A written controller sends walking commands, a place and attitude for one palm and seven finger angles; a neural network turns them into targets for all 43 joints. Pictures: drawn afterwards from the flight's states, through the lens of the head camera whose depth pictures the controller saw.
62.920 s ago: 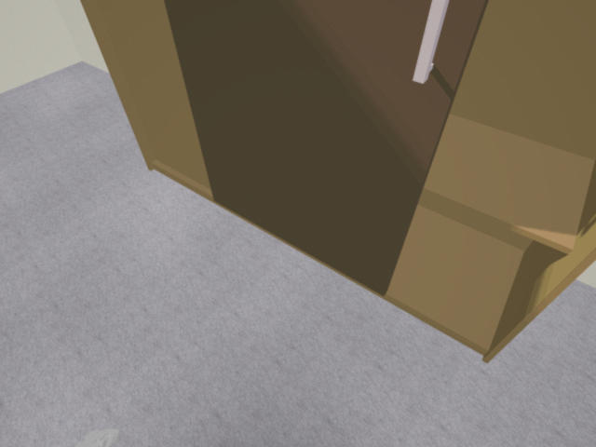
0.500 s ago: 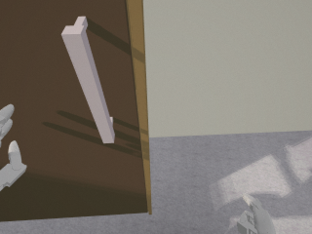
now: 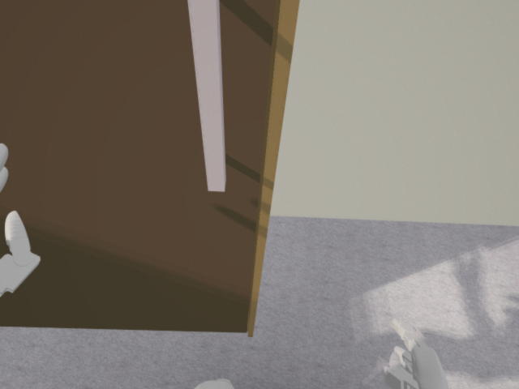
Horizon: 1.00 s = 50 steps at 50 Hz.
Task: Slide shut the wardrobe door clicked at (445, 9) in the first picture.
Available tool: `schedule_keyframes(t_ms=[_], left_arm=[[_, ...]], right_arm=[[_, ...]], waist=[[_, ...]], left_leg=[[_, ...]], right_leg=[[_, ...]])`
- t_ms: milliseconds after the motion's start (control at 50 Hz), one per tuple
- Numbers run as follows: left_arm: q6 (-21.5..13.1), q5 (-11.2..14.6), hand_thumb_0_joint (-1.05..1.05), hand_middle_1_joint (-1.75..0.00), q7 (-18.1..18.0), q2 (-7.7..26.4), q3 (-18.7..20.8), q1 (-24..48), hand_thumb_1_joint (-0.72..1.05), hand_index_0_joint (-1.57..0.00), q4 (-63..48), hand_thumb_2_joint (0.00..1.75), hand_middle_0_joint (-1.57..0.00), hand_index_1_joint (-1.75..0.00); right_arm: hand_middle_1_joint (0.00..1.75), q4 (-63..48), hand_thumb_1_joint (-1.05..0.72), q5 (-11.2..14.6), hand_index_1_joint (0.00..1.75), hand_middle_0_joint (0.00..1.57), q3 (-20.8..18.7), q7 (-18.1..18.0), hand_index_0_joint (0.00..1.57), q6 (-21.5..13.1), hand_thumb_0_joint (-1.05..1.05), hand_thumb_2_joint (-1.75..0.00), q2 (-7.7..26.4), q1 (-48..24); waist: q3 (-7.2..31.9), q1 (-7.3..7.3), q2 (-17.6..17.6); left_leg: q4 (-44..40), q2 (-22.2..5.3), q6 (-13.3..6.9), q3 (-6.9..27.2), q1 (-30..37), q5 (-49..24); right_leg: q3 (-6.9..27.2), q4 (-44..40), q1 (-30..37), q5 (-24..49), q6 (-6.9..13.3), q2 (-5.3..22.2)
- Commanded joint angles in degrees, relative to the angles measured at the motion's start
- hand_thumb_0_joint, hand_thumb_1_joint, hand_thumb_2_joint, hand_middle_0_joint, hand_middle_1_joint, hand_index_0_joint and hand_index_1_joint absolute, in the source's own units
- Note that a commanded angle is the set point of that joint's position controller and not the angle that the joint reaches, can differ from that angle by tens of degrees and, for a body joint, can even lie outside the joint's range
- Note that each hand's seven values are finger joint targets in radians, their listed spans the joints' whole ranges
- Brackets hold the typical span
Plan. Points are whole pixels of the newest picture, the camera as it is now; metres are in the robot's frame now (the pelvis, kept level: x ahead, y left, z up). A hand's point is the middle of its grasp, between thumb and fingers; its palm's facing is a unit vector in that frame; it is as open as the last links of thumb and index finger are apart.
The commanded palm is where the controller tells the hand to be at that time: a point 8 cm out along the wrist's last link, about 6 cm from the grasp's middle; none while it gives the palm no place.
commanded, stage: step back with the hand held close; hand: left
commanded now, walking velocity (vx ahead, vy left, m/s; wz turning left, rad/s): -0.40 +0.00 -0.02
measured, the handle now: (213, 102) +0.37 +0.10 +0.27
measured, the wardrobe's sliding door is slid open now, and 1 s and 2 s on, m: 0.00 0.00 0.00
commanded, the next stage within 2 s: stop stepping back and stand still in 0.60 s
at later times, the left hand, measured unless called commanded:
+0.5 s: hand (33, 326) +0.14 +0.22 +0.18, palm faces +0.22 -0.83 -0.52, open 7.4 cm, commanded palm +0.07 +0.29 +0.19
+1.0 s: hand out of the picture -0.01 +0.31 +0.19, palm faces +0.34 -0.84 -0.42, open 7.4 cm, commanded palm -0.04 +0.35 +0.19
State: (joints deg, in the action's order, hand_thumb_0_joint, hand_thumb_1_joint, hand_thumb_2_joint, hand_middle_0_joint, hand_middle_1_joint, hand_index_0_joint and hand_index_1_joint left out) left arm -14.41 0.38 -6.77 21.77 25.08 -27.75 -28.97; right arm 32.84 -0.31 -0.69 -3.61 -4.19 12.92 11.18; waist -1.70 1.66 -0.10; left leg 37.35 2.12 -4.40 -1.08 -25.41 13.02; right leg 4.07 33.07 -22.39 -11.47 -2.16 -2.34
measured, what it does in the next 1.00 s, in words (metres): walks backwards: right foot, then left foot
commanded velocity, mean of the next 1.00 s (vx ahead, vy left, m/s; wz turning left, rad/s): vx -0.17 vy -0.04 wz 0.01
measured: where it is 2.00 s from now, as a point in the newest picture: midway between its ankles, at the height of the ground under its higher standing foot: outside the picture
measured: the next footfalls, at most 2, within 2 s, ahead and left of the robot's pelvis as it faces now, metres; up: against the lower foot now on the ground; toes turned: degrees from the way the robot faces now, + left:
right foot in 0.26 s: -0.09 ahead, -0.14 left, +0.00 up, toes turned +2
left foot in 0.62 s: +0.02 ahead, +0.07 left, +0.00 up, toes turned -6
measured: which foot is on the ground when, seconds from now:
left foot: down 0.00-0.50, up 0.52-0.60, down 0.62-0.92, up 0.94-1.00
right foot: down 0.00-0.06, up 0.08-0.24, down 0.26-0.66, up 0.68-0.92, down 0.94-1.00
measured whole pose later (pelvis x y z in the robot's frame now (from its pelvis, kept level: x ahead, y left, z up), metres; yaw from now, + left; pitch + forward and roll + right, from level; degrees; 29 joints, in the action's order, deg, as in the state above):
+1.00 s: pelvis -0.21 +0.07 +0.00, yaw -6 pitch +0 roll -5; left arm -8.6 4.3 -6.2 27.9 24.7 -31.9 -36.1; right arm 36.7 -1.0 0.8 -3.3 -4.4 10.6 11.9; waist 3.1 3.0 -0.3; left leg 46.4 2.7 1.5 1.9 -33.2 14.6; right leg -3.3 25.7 -3.8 -21.6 3.0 -4.6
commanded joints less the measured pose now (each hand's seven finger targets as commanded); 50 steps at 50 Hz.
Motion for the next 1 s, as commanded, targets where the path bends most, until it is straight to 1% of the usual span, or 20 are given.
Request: schedule_keyframes(t_ms=[0, 60, 80, 140, 200, 260, 320, 400, 480, 520, 580, 620, 660, 700, 820, 860, 900, 920, 960, 980], left_arm=[[-5.0, 0.2, 0.00, -0.30, -1.7, 12.2, 7.3, 2.9, 0.90, -0.20, -13.4, 0.90, -0.20, -0.30], [-5.8, -1.1, 0.00, -0.30, -1.6, 12.6, 10.2, 2.3, 0.90, -0.20, -12.5, 0.90, -0.20, -0.30], [-5.5, -1.1, 0.00, -0.30, -1.5, 13.0, 10.7, 3.0, 0.90, -0.20, -12.7, 0.90, -0.20, -0.30], [-5.8, -0.3, 0.00, -0.30, -0.7, 10.7, 9.3, -0.4, 0.90, -0.20, -10.5, 0.90, -0.20, -0.30], [-6.5, 0.9, 0.00, -0.30, -0.2, 9.2, 6.0, -0.1, 0.90, -0.20, -11.2, 0.90, -0.20, -0.30], [-7.5, 1.0, 0.00, -0.30, -0.1, 11.3, 4.7, 4.1, 0.90, -0.20, -14.5, 0.90, -0.20, -0.30], [-6.5, 1.9, 0.00, -0.30, -0.4, 14.0, 6.5, 3.9, 0.90, -0.20, -17.1, 0.90, -0.20, -0.30], [-5.4, 3.8, 0.00, -0.30, 0.1, 16.1, 11.0, -7.6, 0.90, -0.20, -15.2, 0.90, -0.20, -0.30], [-4.9, 4.2, 0.00, -0.30, -0.9, 17.8, 11.7, -7.5, 0.90, -0.20, -12.0, 0.90, -0.20, -0.30], [-3.6, 3.0, 0.00, -0.30, -1.4, 15.8, 9.4, -3.9, 0.90, -0.20, -8.3, 0.90, -0.20, -0.30], [-3.5, 1.9, 0.00, -0.30, -1.2, 14.5, 5.3, 4.5, 0.90, -0.20, -7.6, 0.90, -0.20, -0.30], [-5.1, 2.1, 0.00, -0.30, -1.0, 15.2, 5.4, 4.4, 0.90, -0.20, -8.5, 0.90, -0.20, -0.30], [-5.1, 2.0, 0.00, -0.30, -0.5, 14.3, 5.4, 2.6, 0.90, -0.20, -12.8, 0.90, -0.20, -0.30], [-4.3, 1.4, 0.00, -0.30, -0.8, 13.7, 6.5, -0.3, 0.90, -0.20, -15.2, 0.90, -0.20, -0.30], [0.7, 2.9, 0.00, -0.30, -1.7, 13.3, 5.8, -6.6, 0.90, -0.20, -20.6, 0.90, -0.20, -0.30], [2.2, 3.1, 0.00, -0.30, -1.6, 16.0, 7.6, -7.6, 0.90, -0.20, -18.7, 0.90, -0.20, -0.30], [3.0, 4.5, 0.00, -0.30, -1.6, 16.7, 8.7, -1.5, 0.90, -0.20, -17.7, 0.90, -0.20, -0.30], [3.7, 4.8, 0.00, -0.30, -1.9, 18.1, 10.0, 5.1, 0.90, -0.20, -17.1, 0.90, -0.20, -0.30], [5.2, 4.8, 0.00, -0.30, -0.6, 12.3, 2.3, 14.2, 0.90, -0.20, -10.5, 0.90, -0.20, -0.30], [5.8, 3.4, 0.00, -0.30, -1.3, 10.6, 1.6, 15.1, 0.90, -0.20, -5.2, 0.90, -0.20, -0.30]], right_arm=[[0.30, -8.8, -0.90, -0.2, 0.30, 0.20, -3.5, -0.6, 0.20, -2.9, 0.00, -0.90, 8.4, -4.3], [0.30, -9.2, -0.90, -0.7, 0.30, 0.20, -3.8, -1.3, 0.20, -3.6, 0.00, -0.90, 9.5, -6.3], [0.30, -9.0, -0.90, -1.1, 0.30, 0.20, -4.1, -1.3, 0.20, -3.7, 0.00, -0.90, 8.6, -5.9], [0.30, -7.4, -0.90, -1.2, 0.30, 0.20, -4.5, -0.5, 0.20, -4.4, 0.00, -0.90, 8.0, -3.3], [0.30, -5.1, -0.90, -1.5, 0.30, 0.20, -3.6, 0.0, 0.20, -5.5, 0.00, -0.90, 7.6, -3.2], [0.30, -2.8, -0.90, -1.3, 0.30, 0.20, -3.3, 0.1, 0.20, -5.0, 0.00, -0.90, 6.8, -2.5], [0.30, -5.3, -0.90, -0.1, 0.30, 0.20, -4.0, -0.2, 0.20, -3.7, 0.00, -0.90, 6.7, -4.3], [0.30, -8.9, -0.90, 0.3, 0.30, 0.20, -3.6, 0.3, 0.20, -1.8, 0.00, -0.90, 6.4, -6.3], [0.30, -8.0, -0.90, 0.0, 0.30, 0.20, -3.3, -0.3, 0.20, -0.9, 0.00, -0.90, 5.5, -5.2], [0.30, -6.8, -0.90, -0.5, 0.30, 0.20, -2.8, -0.5, 0.20, -0.5, 0.00, -0.90, 4.9, -5.2], [0.30, -6.6, -0.90, -0.5, 0.30, 0.20, -1.8, -1.7, 0.20, -1.3, 0.00, -0.90, 7.5, -5.0], [0.30, -6.4, -0.90, 0.5, 0.30, 0.20, -3.0, -1.7, 0.20, -2.8, 0.00, -0.90, 9.2, -3.7], [0.30, -7.8, -0.90, -1.5, 0.30, 0.20, -3.2, -1.3, 0.20, -4.4, 0.00, -0.90, 9.8, -6.7], [0.30, -6.9, -0.90, -1.2, 0.30, 0.20, -3.9, -0.5, 0.20, -5.1, 0.00, -0.90, 8.2, -3.4], [0.30, -5.7, -0.90, -1.2, 0.30, 0.20, -1.9, 0.0, 0.20, -5.1, 0.00, -0.90, 5.4, -2.5], [0.30, -3.9, -0.90, -1.2, 0.30, 0.20, -1.9, -0.4, 0.20, -4.1, 0.00, -0.90, 5.5, 0.1], [0.30, -2.9, -0.90, -1.6, 0.30, 0.20, -2.1, -0.6, 0.20, -2.5, 0.00, -0.90, 5.8, -1.0], [0.30, -3.1, -0.90, -1.5, 0.30, 0.20, -1.8, -0.6, 0.20, -2.0, 0.00, -0.90, 5.9, -2.5], [0.30, -4.1, -0.90, 1.3, 0.30, 0.20, -3.9, -0.5, 0.20, -1.7, 0.00, -0.90, 8.3, -4.3], [0.30, -4.4, -0.90, 1.4, 0.30, 0.20, -3.0, -1.3, 0.20, -1.8, 0.00, -0.90, 8.3, -7.0]], waist=[[7.3, -1.92, 2.6], [8.8, -0.55, 15.9], [9.2, -0.34, 14.9], [7.9, -0.28, 7.2], [9.0, -0.65, 9.0], [18.4, -0.96, 6.5], [24.4, -1.14, 3.8], [19.5, -0.43, 3.6], [7.3, -1.88, -7.2], [2.3, -2.57, -7.5], [-1.7, -3.02, 1.5], [7.9, -1.10, 7.8], [13.6, 0.09, 18.7], [13.6, 0.10, 9.3], [14.5, -0.19, 17.7], [13.5, -1.38, 9.1], [10.5, -2.52, -5.3], [10.7, -2.90, -8.0], [-0.3, -3.16, -21.5], [-9.7, -3.60, -14.8]], left_leg=[[-13.7, -7.2, -0.5, 10.3, -3.4, 16.8], [-28.4, -17.1, -5.0, 20.5, -21.4, 29.1], [-28.4, -19.3, -6.4, 21.1, -22.4, 26.7], [-21.5, -18.1, -6.2, 17.7, -12.2, 13.0], [-16.4, -15.7, -3.6, 15.3, 4.7, -6.8], [-6.7, -11.2, 0.9, 7.2, 24.7, -37.2], [-5.7, -9.4, 1.6, 2.2, 32.7, -41.0], [-8.6, -8.8, 1.8, 3.3, 21.6, -18.4], [9.2, -0.6, 6.1, 2.2, 18.0, 4.1], [13.4, -1.4, 5.6, 4.3, 12.0, 4.5], [-14.5, -5.2, 3.8, 7.7, 9.8, -14.4], [-19.7, -12.5, 0.7, 13.6, 10.5, -25.0], [-31.9, -19.8, -1.7, 26.5, -1.0, 4.1], [-31.6, -18.4, -4.7, 24.5, -0.7, 17.3], [-33.9, -6.4, 10.9, 10.6, 12.6, 17.5], [-16.5, -0.4, 10.9, 0.6, 18.6, 6.1], [14.0, -0.7, 6.3, 2.5, 22.8, 0.9], [22.0, -1.9, 6.1, 3.8, 16.9, 0.1], [31.2, -2.1, 5.5, 7.8, 6.3, 6.0], [25.4, -7.1, 3.8, 9.2, 3.1, 8.5]], right_leg=[[6.5, -4.9, 6.4, -2.5, 3.0, 3.4], [-0.9, 16.1, 24.5, 4.0, 0.5, -3.7], [-0.7, 20.8, 25.2, -0.2, 0.3, -3.6], [-0.7, 12.9, 17.6, -9.0, 0.8, -2.9], [-1.4, -3.2, 8.9, -6.3, 1.4, -1.6], [1.3, -11.3, 4.6, 17.8, 1.6, 2.4], [-0.2, -8.0, 2.4, 23.8, -1.7, 1.7], [0.1, -9.1, 2.9, 10.6, -0.6, 1.8], [11.4, -23.0, -16.7, -9.8, 8.3, 14.9], [11.0, -20.6, -15.4, 2.3, 10.0, 16.6], [1.3, -8.8, -5.3, 9.6, 3.3, 4.6], [-1.1, 0.4, 6.2, 0.9, 1.8, -2.5], [1.0, 19.2, 15.8, -16.5, 1.9, -5.0], [1.1, 21.8, 14.1, -13.8, 2.3, -4.0], [-10.8, -9.1, 18.0, -20.0, 4.9, -7.9], [-6.9, -21.0, 13.3, -13.9, 7.5, -1.2], [2.3, -24.1, -6.7, -11.4, 13.8, 14.3], [2.1, -22.3, -5.5, -10.4, 15.6, 18.4], [8.9, -24.5, -12.6, -32.7, 15.2, 19.0], [10.4, -23.3, -14.4, -30.4, 15.1, 20.5]])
